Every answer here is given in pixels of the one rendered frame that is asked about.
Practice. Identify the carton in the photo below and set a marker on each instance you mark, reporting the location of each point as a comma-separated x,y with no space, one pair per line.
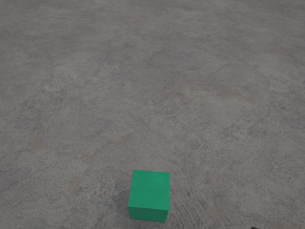
149,195

